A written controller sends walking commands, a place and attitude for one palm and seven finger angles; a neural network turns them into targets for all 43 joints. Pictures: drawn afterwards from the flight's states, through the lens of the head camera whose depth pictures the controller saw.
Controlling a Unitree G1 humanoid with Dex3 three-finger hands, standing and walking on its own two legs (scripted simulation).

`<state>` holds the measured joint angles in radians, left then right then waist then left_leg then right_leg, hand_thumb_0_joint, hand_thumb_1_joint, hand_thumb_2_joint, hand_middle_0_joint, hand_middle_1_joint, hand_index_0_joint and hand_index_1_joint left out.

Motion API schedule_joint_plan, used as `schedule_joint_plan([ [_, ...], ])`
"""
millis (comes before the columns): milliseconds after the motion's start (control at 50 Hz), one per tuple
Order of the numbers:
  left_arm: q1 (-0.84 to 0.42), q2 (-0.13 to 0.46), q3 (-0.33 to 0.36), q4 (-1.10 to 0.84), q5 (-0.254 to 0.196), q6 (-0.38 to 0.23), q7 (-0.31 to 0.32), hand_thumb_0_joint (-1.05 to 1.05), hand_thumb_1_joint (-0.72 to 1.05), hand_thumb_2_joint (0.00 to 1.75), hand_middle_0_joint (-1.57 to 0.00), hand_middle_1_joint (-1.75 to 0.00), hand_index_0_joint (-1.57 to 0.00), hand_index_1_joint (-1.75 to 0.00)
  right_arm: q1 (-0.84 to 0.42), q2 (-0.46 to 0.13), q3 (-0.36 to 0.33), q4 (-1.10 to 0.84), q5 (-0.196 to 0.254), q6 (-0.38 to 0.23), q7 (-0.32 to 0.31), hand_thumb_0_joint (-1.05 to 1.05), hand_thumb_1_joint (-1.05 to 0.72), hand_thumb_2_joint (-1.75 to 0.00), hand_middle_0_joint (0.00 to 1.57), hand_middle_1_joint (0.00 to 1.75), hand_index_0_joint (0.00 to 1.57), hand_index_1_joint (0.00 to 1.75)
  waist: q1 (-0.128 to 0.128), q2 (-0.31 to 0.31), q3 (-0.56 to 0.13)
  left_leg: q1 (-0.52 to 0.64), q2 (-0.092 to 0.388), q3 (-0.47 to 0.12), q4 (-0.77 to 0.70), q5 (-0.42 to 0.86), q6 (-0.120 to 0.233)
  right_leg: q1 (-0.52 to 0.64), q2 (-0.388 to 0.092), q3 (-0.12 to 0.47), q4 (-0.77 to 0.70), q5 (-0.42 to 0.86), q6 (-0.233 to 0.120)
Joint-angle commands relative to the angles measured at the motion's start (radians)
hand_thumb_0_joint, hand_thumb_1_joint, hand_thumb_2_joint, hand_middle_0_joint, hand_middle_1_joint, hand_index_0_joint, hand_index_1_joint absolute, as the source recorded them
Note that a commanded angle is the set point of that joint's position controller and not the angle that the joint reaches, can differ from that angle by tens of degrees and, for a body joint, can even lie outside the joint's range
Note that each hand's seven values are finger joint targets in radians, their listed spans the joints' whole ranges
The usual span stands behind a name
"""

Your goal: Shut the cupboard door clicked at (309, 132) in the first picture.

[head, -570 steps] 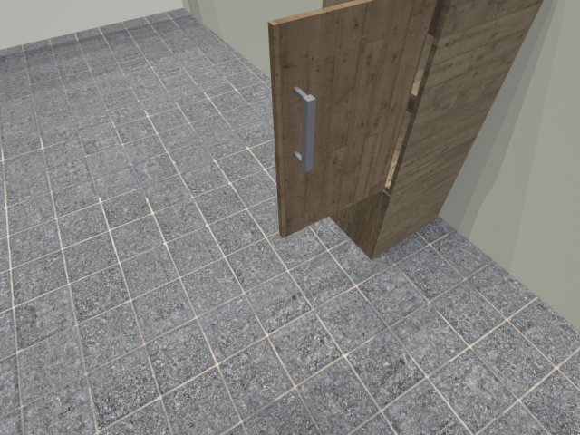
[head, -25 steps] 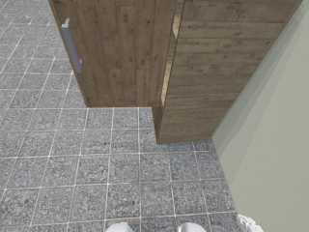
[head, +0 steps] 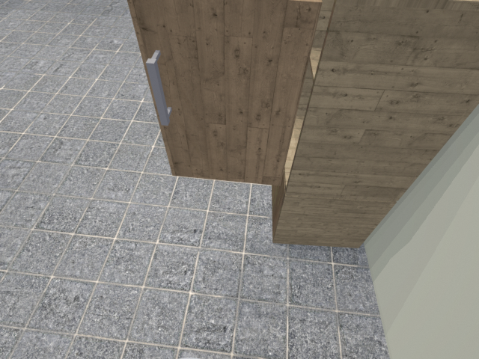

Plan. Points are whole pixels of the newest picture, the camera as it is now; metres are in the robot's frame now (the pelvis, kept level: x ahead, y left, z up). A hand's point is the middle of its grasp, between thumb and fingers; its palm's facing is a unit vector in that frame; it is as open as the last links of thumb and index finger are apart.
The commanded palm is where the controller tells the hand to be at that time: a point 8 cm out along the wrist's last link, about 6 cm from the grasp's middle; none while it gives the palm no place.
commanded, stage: take the last steps up to it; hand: left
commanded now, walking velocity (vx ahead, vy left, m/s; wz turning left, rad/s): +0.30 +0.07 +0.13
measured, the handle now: (161, 90) +0.68 +0.25 +0.04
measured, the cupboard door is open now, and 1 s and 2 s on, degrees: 87 87 87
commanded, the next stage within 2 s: come to a stop and stand still in 0.58 s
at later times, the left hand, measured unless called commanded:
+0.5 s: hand (154, 342) +0.16 +0.18 -0.16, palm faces +0.13 -0.97 -0.21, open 7.3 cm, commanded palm none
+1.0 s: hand (154, 292) +0.26 +0.20 -0.18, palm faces +0.10 -0.97 -0.23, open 7.4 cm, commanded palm none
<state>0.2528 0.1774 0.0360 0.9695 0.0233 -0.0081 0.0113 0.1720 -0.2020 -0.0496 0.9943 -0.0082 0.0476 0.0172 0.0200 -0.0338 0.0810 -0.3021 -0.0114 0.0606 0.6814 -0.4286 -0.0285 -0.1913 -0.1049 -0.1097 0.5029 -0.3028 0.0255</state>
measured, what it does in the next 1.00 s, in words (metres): walks ahead: left foot, then right foot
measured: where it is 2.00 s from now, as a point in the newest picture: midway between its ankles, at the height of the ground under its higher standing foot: outside the picture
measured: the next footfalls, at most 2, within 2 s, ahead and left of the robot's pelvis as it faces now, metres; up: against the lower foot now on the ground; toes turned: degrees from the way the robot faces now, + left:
left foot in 0.04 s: +0.04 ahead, +0.11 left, +0.00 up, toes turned +3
right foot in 0.36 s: +0.17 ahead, -0.12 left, +0.00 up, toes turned -4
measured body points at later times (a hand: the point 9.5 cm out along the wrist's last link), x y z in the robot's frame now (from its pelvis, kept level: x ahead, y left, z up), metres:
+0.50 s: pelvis +0.11 -0.01 +0.00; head +0.14 -0.02 +0.45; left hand +0.16 +0.23 -0.14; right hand +0.10 -0.24 -0.16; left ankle +0.07 +0.11 -0.68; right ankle +0.12 -0.12 -0.74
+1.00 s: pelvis +0.23 +0.02 -0.01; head +0.27 +0.01 +0.44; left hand +0.26 +0.26 -0.16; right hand +0.32 -0.21 -0.17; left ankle +0.23 +0.14 -0.74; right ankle +0.23 -0.09 -0.74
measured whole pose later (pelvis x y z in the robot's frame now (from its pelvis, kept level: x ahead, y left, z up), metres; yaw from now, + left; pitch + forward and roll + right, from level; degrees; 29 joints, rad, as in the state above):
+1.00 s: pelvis +0.23 +0.02 -0.01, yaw +3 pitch +1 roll +1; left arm 0.22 0.17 0.03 1.02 0.02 0.02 0.02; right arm 0.13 -0.17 -0.04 1.03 0.00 0.03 -0.03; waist 0.02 0.00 0.07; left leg -0.29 0.04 0.10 0.60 -0.30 -0.01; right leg -0.28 -0.03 -0.06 0.61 -0.34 -0.02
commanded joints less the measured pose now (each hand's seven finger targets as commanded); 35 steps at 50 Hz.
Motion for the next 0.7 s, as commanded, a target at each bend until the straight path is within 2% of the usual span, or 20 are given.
schedule_joint_plan([
  [0, 0.008, 0.163, 0.053, -0.039, -0.011, -0.007, -0.011, 0.00, 0.90, 0.90, -0.20, -0.30, -0.20, -0.30, 0.128, -0.125, -0.025, -0.023, -0.017, -0.059, -0.012, 0.00, -0.90, -0.90, 0.20, 0.30, 0.20, 0.30, -0.060, 0.099, -0.077, 0.286, 0.107, -0.153, -0.335, 0.068, 0.077, -0.233, -0.081, 0.061, 0.060, -0.156, -0.046],
  [20, -0.024, 0.097, 0.039, -0.079, -0.013, -0.005, -0.019, 0.00, 0.90, 0.90, -0.20, -0.30, -0.20, -0.30, 0.214, -0.218, -0.046, -0.018, -0.029, -0.059, -0.021, 0.00, -0.90, -0.90, 0.20, 0.30, 0.20, 0.30, -0.096, 0.346, -0.074, 0.355, 0.328, -0.464, -0.444, -0.005, 0.191, -0.419, 0.041, -0.062, 0.310, -0.267, 0.004],
  [40, -0.116, 0.107, 0.033, -0.115, -0.002, -0.011, -0.020, 0.00, 0.90, 0.90, -0.20, -0.30, -0.20, -0.30, 0.268, -0.225, -0.045, -0.006, -0.030, -0.058, -0.029, 0.00, -0.90, -0.90, 0.20, 0.30, 0.20, 0.30, -0.127, 0.262, -0.044, 0.298, 0.392, -0.554, -0.493, -0.056, 0.273, -0.478, 0.034, 0.017, 0.467, -0.293, -0.014],
  [100, -0.127, 0.101, 0.030, -0.075, 0.003, -0.022, -0.029, 0.00, 0.90, 0.90, -0.20, -0.30, -0.20, -0.30, 0.197, -0.136, -0.020, -0.010, -0.025, -0.086, -0.041, 0.00, -0.90, -0.90, 0.20, 0.30, 0.20, 0.30, -0.063, 0.191, -0.026, 0.232, 0.305, -0.401, -0.485, 0.089, 0.247, -0.478, -0.014, 0.107, 0.583, -0.132, -0.028],
  [140, -0.095, 0.081, 0.022, -0.048, 0.001, -0.021, -0.033, 0.00, 0.90, 0.90, -0.20, -0.30, -0.20, -0.30, 0.187, -0.122, -0.011, 0.000, -0.021, -0.100, -0.043, 0.00, -0.90, -0.90, 0.20, 0.30, 0.20, 0.30, -0.038, 0.147, -0.041, 0.233, 0.260, -0.285, -0.469, 0.263, 0.230, -0.404, -0.006, 0.082, 0.487, -0.083, -0.024],
  [180, -0.108, 0.067, 0.013, -0.042, -0.002, -0.023, -0.035, 0.00, 0.90, 0.90, -0.20, -0.30, -0.20, -0.30, 0.205, -0.117, -0.009, 0.018, -0.021, -0.104, -0.043, 0.00, -0.90, -0.90, 0.20, 0.30, 0.20, 0.30, -0.040, 0.139, -0.040, 0.216, 0.233, -0.221, -0.449, 0.362, 0.222, -0.320, 0.012, 0.051, 0.345, -0.077, -0.024],
  [260, -0.077, 0.064, 0.016, -0.026, -0.002, -0.019, -0.036, 0.00, 0.90, 0.90, -0.20, -0.30, -0.20, -0.30, 0.205, -0.126, -0.012, 0.048, -0.018, -0.092, -0.037, 0.00, -0.90, -0.90, 0.20, 0.30, 0.20, 0.30, -0.020, 0.138, -0.014, 0.094, 0.217, -0.170, -0.423, 0.222, 0.198, -0.112, 0.056, -0.003, 0.158, -0.013, -0.017],
  [300, 0.027, 0.099, 0.033, 0.010, 0.000, -0.025, -0.032, 0.00, 0.90, 0.90, -0.20, -0.30, -0.20, -0.30, 0.180, -0.103, -0.007, 0.050, -0.012, -0.088, -0.035, 0.00, -0.90, -0.90, 0.20, 0.30, 0.20, 0.30, 0.036, 0.080, -0.010, -0.043, 0.152, -0.124, -0.300, 0.102, 0.143, 0.109, 0.059, 0.015, 0.008, 0.035, -0.027],
  [320, 0.134, 0.158, 0.049, 0.042, 0.003, -0.034, -0.025, 0.00, 0.90, 0.90, -0.20, -0.30, -0.20, -0.30, 0.170, -0.074, -0.002, 0.042, -0.004, -0.089, -0.030, 0.00, -0.90, -0.90, 0.20, 0.30, 0.20, 0.30, 0.082, -0.055, -0.037, -0.181, 0.057, -0.046, -0.109, 0.001, 0.093, 0.271, -0.055, 0.183, -0.092, -0.093, -0.066],
  [340, 0.220, 0.240, 0.068, 0.065, 0.003, -0.038, -0.017, 0.00, 0.90, 0.90, -0.20, -0.30, -0.20, -0.30, 0.175, -0.040, -0.001, 0.013, -0.003, -0.088, -0.023, 0.00, -0.90, -0.90, 0.20, 0.30, 0.20, 0.30, 0.103, -0.279, -0.049, -0.339, -0.031, 0.043, 0.122, -0.146, 0.048, 0.348, -0.295, 0.511, -0.266, -0.226, -0.170],
  [360, 0.236, 0.242, 0.068, 0.057, -0.006, -0.035, -0.007, 0.00, 0.90, 0.90, -0.20, -0.30, -0.20, -0.30, 0.123, -0.082, -0.009, -0.003, -0.010, -0.081, -0.021, 0.00, -0.90, -0.90, 0.20, 0.30, 0.20, 0.30, 0.110, -0.250, -0.031, -0.342, 0.015, -0.033, 0.330, -0.189, 0.047, 0.235, -0.363, 0.634, -0.372, -0.361, -0.239],
  [380, 0.164, 0.197, 0.063, 0.041, -0.006, -0.032, 0.004, 0.00, 0.90, 0.90, -0.20, -0.30, -0.20, -0.30, 0.096, -0.069, -0.020, -0.005, -0.009, -0.072, -0.019, 0.00, -0.90, -0.90, 0.20, 0.30, 0.20, 0.30, 0.072, -0.190, 0.023, -0.348, 0.057, -0.074, 0.407, -0.109, 0.050, 0.124, -0.343, 0.594, -0.395, -0.437, -0.250],
  [400, 0.101, 0.164, 0.053, 0.023, -0.005, -0.032, 0.006, 0.00, 0.90, 0.90, -0.20, -0.30, -0.20, -0.30, 0.088, -0.058, -0.019, 0.004, -0.013, -0.069, -0.014, 0.00, -0.90, -0.90, 0.20, 0.30, 0.20, 0.30, 0.042, -0.177, 0.060, -0.344, 0.088, -0.089, 0.418, -0.044, 0.047, 0.033, -0.315, 0.503, -0.390, -0.384, -0.230],
  [460, 0.049, 0.100, 0.042, 0.017, -0.001, -0.059, 0.003, 0.00, 0.90, 0.90, -0.20, -0.30, -0.20, -0.30, 0.136, 0.001, -0.009, 0.031, -0.017, -0.061, -0.001, 0.00, -0.90, -0.90, 0.20, 0.30, 0.20, 0.30, -0.014, -0.101, 0.000, -0.199, 0.105, -0.040, 0.263, 0.086, 0.019, -0.035, -0.221, 0.220, -0.364, -0.028, -0.178],
  [500, 0.057, 0.119, 0.053, 0.032, 0.005, -0.066, 0.002, 0.00, 0.90, 0.90, -0.20, -0.30, -0.20, -0.30, 0.132, 0.038, -0.004, 0.027, -0.013, -0.067, 0.005, 0.00, -0.90, -0.90, 0.20, 0.30, 0.20, 0.30, -0.012, -0.050, -0.022, -0.126, 0.090, -0.001, 0.077, 0.096, 0.008, -0.025, -0.204, 0.150, -0.316, 0.120, -0.181],
  [560, 0.085, 0.138, 0.051, 0.065, -0.002, -0.062, -0.005, 0.00, 0.90, 0.90, -0.20, -0.30, -0.20, -0.30, 0.116, 0.033, 0.000, 0.019, -0.014, -0.079, 0.006, 0.00, -0.90, -0.90, 0.20, 0.30, 0.20, 0.30, 0.000, -0.099, -0.039, -0.059, 0.040, 0.049, -0.080, 0.173, 0.003, 0.018, -0.173, 0.117, -0.264, 0.159, -0.158],
  [620, 0.063, 0.124, 0.044, 0.075, -0.006, -0.048, -0.006, 0.00, 0.90, 0.90, -0.20, -0.30, -0.20, -0.30, 0.189, -0.012, -0.004, 0.043, -0.015, -0.097, -0.003, 0.00, -0.90, -0.90, 0.20, 0.30, 0.20, 0.30, -0.047, -0.040, -0.061, 0.173, 0.025, 0.059, -0.250, 0.267, 0.009, -0.081, -0.114, 0.063, -0.116, 0.137, -0.101],
  [640, 0.077, 0.091, 0.036, 0.065, -0.008, -0.042, -0.008, 0.00, 0.90, 0.90, -0.20, -0.30, -0.20, -0.30, 0.256, -0.081, -0.016, 0.054, -0.020, -0.105, -0.013, 0.00, -0.90, -0.90, 0.20, 0.30, 0.20, 0.30, -0.074, 0.109, -0.106, 0.303, 0.137, -0.072, -0.274, 0.325, 0.056, -0.185, -0.046, 0.013, 0.052, 0.049, -0.067],
  [660, 0.083, 0.038, 0.024, 0.044, -0.013, -0.040, -0.007, 0.00, 0.90, 0.90, -0.20, -0.30, -0.20, -0.30, 0.326, -0.172, -0.035, 0.058, -0.029, -0.102, -0.027, 0.00, -0.90, -0.90, 0.20, 0.30, 0.20, 0.30, -0.099, 0.299, -0.146, 0.391, 0.341, -0.320, -0.339, 0.397, 0.167, -0.320, 0.056, -0.072, 0.271, -0.197, -0.025],
  [680, 0.037, 0.044, 0.010, 0.017, -0.006, -0.036, 0.002, 0.00, 0.90, 0.90, -0.20, -0.30, -0.20, -0.30, 0.340, -0.176, -0.029, 0.054, -0.030, -0.090, -0.037, 0.00, -0.90, -0.90, 0.20, 0.30, 0.20, 0.30, -0.108, 0.241, -0.118, 0.308, 0.414, -0.384, -0.365, 0.489, 0.240, -0.329, 0.069, -0.005, 0.440, -0.333, -0.033],
])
